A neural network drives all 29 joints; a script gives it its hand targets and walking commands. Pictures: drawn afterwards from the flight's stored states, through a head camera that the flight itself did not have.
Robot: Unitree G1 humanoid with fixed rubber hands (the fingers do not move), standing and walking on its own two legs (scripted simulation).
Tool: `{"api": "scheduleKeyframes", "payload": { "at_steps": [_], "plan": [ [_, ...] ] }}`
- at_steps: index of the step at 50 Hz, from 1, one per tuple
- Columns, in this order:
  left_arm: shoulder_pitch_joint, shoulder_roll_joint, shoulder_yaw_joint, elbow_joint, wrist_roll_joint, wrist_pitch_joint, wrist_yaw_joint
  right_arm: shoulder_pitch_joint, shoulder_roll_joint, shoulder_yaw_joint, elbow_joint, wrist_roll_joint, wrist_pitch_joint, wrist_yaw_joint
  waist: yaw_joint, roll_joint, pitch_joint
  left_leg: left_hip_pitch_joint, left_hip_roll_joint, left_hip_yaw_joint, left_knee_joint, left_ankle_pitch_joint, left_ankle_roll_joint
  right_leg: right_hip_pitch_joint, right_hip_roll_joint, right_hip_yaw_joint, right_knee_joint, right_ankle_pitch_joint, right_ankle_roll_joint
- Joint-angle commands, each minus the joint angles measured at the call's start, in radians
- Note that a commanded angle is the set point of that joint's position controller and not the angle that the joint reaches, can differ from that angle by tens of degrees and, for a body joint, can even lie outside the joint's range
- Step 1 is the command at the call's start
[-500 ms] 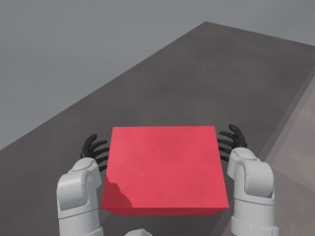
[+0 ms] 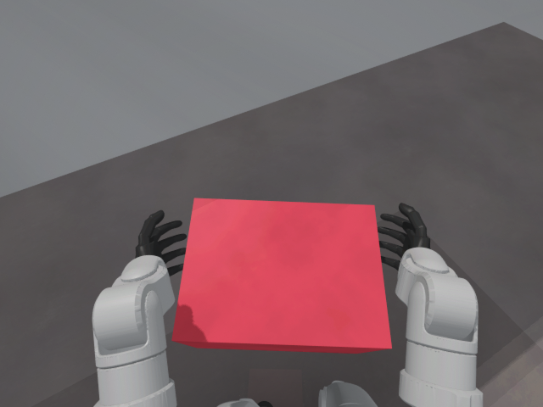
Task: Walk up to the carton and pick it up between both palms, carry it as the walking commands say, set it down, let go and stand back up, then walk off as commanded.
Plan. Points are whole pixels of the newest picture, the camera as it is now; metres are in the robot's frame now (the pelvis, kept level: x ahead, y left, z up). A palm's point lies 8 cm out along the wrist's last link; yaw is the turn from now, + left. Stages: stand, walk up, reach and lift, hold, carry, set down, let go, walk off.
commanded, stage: carry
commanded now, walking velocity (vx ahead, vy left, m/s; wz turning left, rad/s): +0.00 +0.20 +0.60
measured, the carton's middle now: (280, 280) +0.30 +0.00 -0.03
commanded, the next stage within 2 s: none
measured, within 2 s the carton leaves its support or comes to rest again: neither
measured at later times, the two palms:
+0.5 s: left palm out of the picture +0.19 +0.41 +0.07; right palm (228, 252) +0.30 +0.07 +0.08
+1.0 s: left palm out of the picture +0.05 +0.55 +0.12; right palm (60, 288) +0.24 +0.26 +0.11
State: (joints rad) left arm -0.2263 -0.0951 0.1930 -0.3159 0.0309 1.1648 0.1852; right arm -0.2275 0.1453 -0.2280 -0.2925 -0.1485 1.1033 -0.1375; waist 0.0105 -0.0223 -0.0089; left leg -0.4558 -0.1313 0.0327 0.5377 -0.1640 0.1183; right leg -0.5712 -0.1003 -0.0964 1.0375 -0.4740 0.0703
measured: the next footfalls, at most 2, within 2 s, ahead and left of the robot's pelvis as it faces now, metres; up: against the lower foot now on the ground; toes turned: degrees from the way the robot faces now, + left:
right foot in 0.12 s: +0.04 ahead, -0.07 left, +0.00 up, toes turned -3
left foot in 0.46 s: +0.03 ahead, +0.31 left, +0.00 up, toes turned +22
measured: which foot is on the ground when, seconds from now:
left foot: down 0.00-0.12, up 0.14-0.44, down 0.46-0.80, up 0.82-1.00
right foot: up 0.00-0.10, down 0.12-0.46, up 0.48-0.78, down 0.80-1.00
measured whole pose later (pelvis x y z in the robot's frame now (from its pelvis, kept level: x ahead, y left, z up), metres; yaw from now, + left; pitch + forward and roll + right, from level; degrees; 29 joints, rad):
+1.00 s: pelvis -0.09 +0.26 +0.02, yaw +35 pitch +3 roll +4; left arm -0.21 -0.10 0.24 -0.26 0.07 1.15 0.12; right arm -0.25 0.15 -0.19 -0.27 -0.15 1.17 -0.17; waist -0.03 0.01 -0.10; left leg -0.63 0.00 0.01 1.05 -0.28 -0.04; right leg -0.28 -0.20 -0.20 0.54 -0.31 0.04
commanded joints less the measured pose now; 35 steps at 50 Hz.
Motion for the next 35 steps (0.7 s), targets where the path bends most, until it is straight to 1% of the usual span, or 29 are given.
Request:
{"api": "scheduleKeyframes", "payload": {
  "at_steps": [1, 3, 4, 5, 6, 7, 8, 9, 10, 11, 13, 15, 17, 19, 20, 21, 22, 23, 24, 25, 26, 27, 28, 29, 30, 31, 32, 34, 35],
  "plan": [
    [-0.489, -0.895, -0.744, -0.068, -0.362, 0.001, -0.429, -0.399, 0.910, 0.792, -0.028, 0.446, 0.053, 0.354, -0.014, 0.113, -0.440, 0.325, 0.303, -0.340, -0.170, 0.317, 0.082, 0.096, 0.032, 0.023, -0.148, 0.020, -0.039],
    [-0.492, -0.882, -0.727, -0.047, -0.359, 0.001, -0.437, -0.409, 0.903, 0.801, -0.005, 0.447, 0.060, 0.356, -0.006, 0.122, -0.425, 0.280, 0.275, -0.329, -0.201, 0.361, 0.005, 0.208, 0.043, 0.018, -0.280, 0.037, -0.060],
    [-0.501, -0.876, -0.718, -0.032, -0.353, 0.000, -0.438, -0.435, 0.909, 0.806, 0.001, 0.454, 0.063, 0.357, -0.001, 0.145, -0.393, 0.220, 0.235, -0.293, -0.228, 0.407, -0.085, 0.309, 0.053, -0.013, -0.425, 0.018, -0.068],
    [-0.456, -0.856, -0.711, -0.019, -0.346, -0.001, -0.438, -0.397, 0.884, 0.808, 0.006, 0.446, 0.062, 0.356, 0.010, 0.207, -0.382, 0.055, 0.168, -0.212, -0.235, 0.399, -0.244, 0.526, 0.031, -0.040, -0.626, 0.063, -0.090],
    [-0.469, -0.884, -0.701, 0.002, -0.351, 0.000, -0.442, -0.428, 0.885, 0.810, 0.010, 0.456, 0.065, 0.354, 0.019, -0.014, -0.408, -0.062, 0.104, -0.132, -0.064, 0.093, -0.289, 0.718, -0.165, 0.142, -0.795, 0.222, -0.121],
    [-0.455, -0.879, -0.669, 0.036, -0.338, -0.004, -0.447, -0.457, 0.873, 0.830, -0.003, 0.471, 0.068, 0.351, 0.002, -0.403, -0.389, -0.222, 0.044, -0.075, 0.397, -0.328, -0.215, 0.663, -0.518, 0.491, -0.730, 0.427, -0.227],
    [-0.441, -0.842, -0.639, 0.049, -0.308, -0.012, -0.449, -0.478, 0.872, 0.866, -0.011, 0.466, 0.068, 0.352, -0.003, -0.344, -0.288, -0.302, 0.122, -0.092, 0.565, -0.327, -0.168, 0.544, -0.559, 0.414, -0.741, 0.679, -0.298],
    [-0.449, -0.858, -0.656, 0.049, -0.320, -0.005, -0.457, -0.521, 0.865, 0.855, -0.028, 0.470, 0.060, 0.351, -0.015, -0.162, -0.295, -0.285, 0.140, -0.116, 0.617, -0.257, -0.148, 0.522, -0.471, 0.273, -0.700, 0.730, -0.249],
    [-0.525, -0.870, -0.678, -0.015, -0.350, -0.010, -0.452, -0.498, 0.883, 0.845, 0.005, 0.460, 0.064, 0.351, -0.022, -0.119, -0.293, -0.280, 0.145, -0.105, 0.651, -0.202, -0.144, 0.514, -0.407, 0.167, -0.657, 0.786, -0.197],
    [-0.520, -0.850, -0.670, -0.003, -0.352, -0.006, -0.453, -0.508, 0.899, 0.846, 0.025, 0.478, 0.065, 0.345, -0.026, -0.106, -0.286, -0.284, 0.142, -0.085, 0.643, -0.149, -0.147, 0.523, -0.336, 0.082, -0.621, 0.801, -0.155],
    [-0.540, -0.848, -0.685, -0.024, -0.366, -0.004, -0.448, -0.495, 0.903, 0.836, 0.029, 0.477, 0.070, 0.345, -0.021, -0.140, -0.253, -0.235, 0.152, -0.022, 0.524, -0.111, -0.166, 0.464, -0.278, -0.027, -0.600, 0.781, -0.137],
    [-0.523, -0.812, -0.674, -0.041, -0.351, -0.002, -0.446, -0.446, 0.879, 0.821, 0.058, 0.459, 0.077, 0.345, -0.014, -0.201, -0.253, -0.160, 0.155, 0.031, 0.394, -0.148, -0.172, 0.423, -0.278, -0.068, -0.575, 0.789, -0.134],
    [-0.522, -0.805, -0.681, -0.022, -0.348, 0.006, -0.441, -0.460, 0.888, 0.809, 0.073, 0.462, 0.078, 0.347, -0.001, -0.209, -0.248, -0.079, 0.146, 0.094, 0.264, -0.175, -0.160, 0.379, -0.300, -0.082, -0.582, 0.763, -0.123],
    [-0.485, -0.803, -0.679, 0.008, -0.326, 0.007, -0.436, -0.447, 0.885, 0.805, 0.094, 0.461, 0.083, 0.352, 0.001, -0.290, -0.276, -0.025, 0.133, 0.131, 0.146, -0.150, -0.147, 0.410, -0.299, -0.093, -0.557, 0.688, -0.079],
    [-0.475, -0.795, -0.680, 0.001, -0.320, 0.008, -0.435, -0.416, 0.885, 0.812, 0.105, 0.454, 0.082, 0.356, 0.007, -0.290, -0.276, 0.016, 0.109, 0.163, 0.103, -0.140, -0.145, 0.392, -0.299, -0.099, -0.539, 0.661, -0.062],
    [-0.467, -0.819, -0.679, 0.018, -0.317, 0.010, -0.435, -0.445, 0.907, 0.818, 0.084, 0.465, 0.081, 0.357, -0.008, -0.307, -0.300, 0.097, 0.118, 0.144, 0.010, -0.080, -0.133, 0.384, -0.295, -0.119, -0.481, 0.628, -0.030],
    [-0.474, -0.845, -0.694, 0.011, -0.318, 0.008, -0.439, -0.444, 0.915, 0.812, 0.082, 0.474, 0.078, 0.359, -0.018, -0.179, -0.337, 0.221, 0.094, 0.144, -0.096, -0.022, -0.126, 0.341, -0.255, -0.150, -0.340, 0.565, 0.005],
    [-0.493, -0.819, -0.701, -0.020, -0.323, 0.002, -0.435, -0.401, 0.925, 0.807, 0.095, 0.466, 0.075, 0.359, -0.042, -0.015, -0.361, 0.375, 0.164, 0.027, -0.152, 0.132, -0.095, 0.171, -0.207, -0.147, -0.148, 0.332, 0.040],
    [-0.521, -0.851, -0.717, -0.014, -0.337, 0.007, -0.439, -0.392, 0.919, 0.794, 0.103, 0.460, 0.068, 0.364, -0.030, 0.307, -0.384, 0.511, 0.451, -0.365, -0.101, 0.612, 0.010, -0.145, -0.060, -0.161, 0.098, -0.278, 0.083],
    [-0.574, -0.867, -0.744, -0.053, -0.360, 0.006, -0.444, -0.383, 0.905, 0.771, 0.105, 0.458, 0.061, 0.360, -0.039, 0.417, -0.386, 0.481, 0.462, -0.384, -0.070, 0.902, 0.122, -0.146, -0.059, -0.036, 0.219, -0.361, 0.066],
    [-0.618, -0.888, -0.750, -0.061, -0.371, -0.002, -0.443, -0.385, 0.902, 0.765, 0.077, 0.461, 0.059, 0.354, -0.033, 0.322, -0.407, 0.536, 0.402, -0.277, 0.028, 1.061, 0.121, -0.179, -0.067, 0.006, 0.271, -0.316, 0.058],
    [-0.590, -0.889, -0.763, -0.086, -0.385, -0.001, -0.442, -0.349, 0.916, 0.771, 0.031, 0.443, 0.048, 0.348, -0.034, 0.330, -0.454, 0.499, 0.395, -0.270, 0.010, 0.896, 0.125, -0.166, -0.069, 0.032, 0.253, -0.254, 0.048],
    [-0.644, -0.914, -0.774, -0.099, -0.430, -0.003, -0.443, -0.414, 0.940, 0.757, 0.003, 0.450, 0.041, 0.347, -0.027, 0.289, -0.467, 0.452, 0.344, -0.211, -0.013, 0.633, 0.099, -0.115, -0.095, 0.069, 0.226, -0.144, 0.047],
    [-0.646, -0.945, -0.777, -0.108, -0.439, -0.008, -0.441, -0.468, 0.948, 0.758, -0.045, 0.457, 0.035, 0.348, -0.021, 0.237, -0.474, 0.387, 0.324, -0.179, -0.031, 0.459, 0.086, -0.070, -0.084, 0.055, 0.204, -0.045, 0.036],
    [-0.644, -0.950, -0.771, -0.115, -0.446, -0.010, -0.438, -0.455, 0.948, 0.761, -0.048, 0.453, 0.033, 0.347, -0.019, 0.194, -0.490, 0.352, 0.295, -0.163, -0.037, 0.352, 0.082, -0.031, -0.065, 0.045, 0.151, 0.006, 0.023],
    [-0.604, -0.945, -0.764, -0.105, -0.439, -0.011, -0.437, -0.440, 0.946, 0.765, -0.071, 0.447, 0.028, 0.345, -0.018, 0.192, -0.488, 0.293, 0.281, -0.163, -0.077, 0.217, 0.076, 0.020, -0.059, 0.032, 0.122, 0.028, 0.016],
    [-0.594, -0.958, -0.770, -0.114, -0.435, -0.008, -0.434, -0.435, 0.942, 0.771, -0.076, 0.448, 0.033, 0.344, -0.020, 0.161, -0.465, 0.277, 0.296, -0.205, -0.122, 0.177, 0.080, 0.029, -0.033, 0.012, 0.055, 0.013, 0.013],
    [-0.540, -0.932, -0.765, -0.113, -0.416, 0.000, -0.428, -0.426, 0.934, 0.782, -0.082, 0.453, 0.040, 0.346, -0.019, 0.179, -0.477, 0.272, 0.310, -0.295, -0.206, 0.083, 0.083, 0.082, 0.004, 0.003, -0.038, -0.013, -0.013],
    [-0.557, -0.939, -0.769, -0.138, -0.418, 0.003, -0.428, -0.427, 0.929, 0.786, -0.095, 0.456, 0.045, 0.349, -0.014, 0.177, -0.475, 0.264, 0.307, -0.306, -0.243, 0.055, 0.061, 0.131, 0.017, -0.001, -0.102, -0.002, -0.031]
  ]
}}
